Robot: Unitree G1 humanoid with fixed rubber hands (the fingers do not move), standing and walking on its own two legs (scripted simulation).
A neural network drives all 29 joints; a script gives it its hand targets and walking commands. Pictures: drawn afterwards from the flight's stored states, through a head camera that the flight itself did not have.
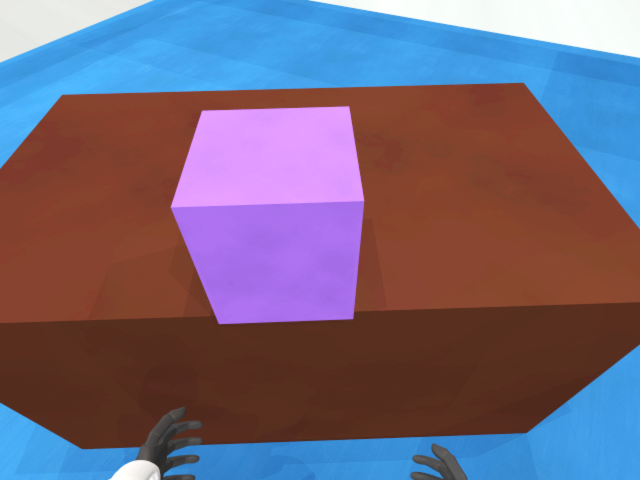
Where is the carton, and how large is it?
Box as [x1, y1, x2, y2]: [171, 106, 363, 323]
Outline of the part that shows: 348,106 202,111 176,189 171,208 219,323 352,318 363,209 363,196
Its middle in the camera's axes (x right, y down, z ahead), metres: -0.06 -0.03 +0.58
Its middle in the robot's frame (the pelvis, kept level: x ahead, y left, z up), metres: +0.47 +0.10 +0.06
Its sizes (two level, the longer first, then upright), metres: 0.210 0.200 0.250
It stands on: a pedestal, 0.72 m high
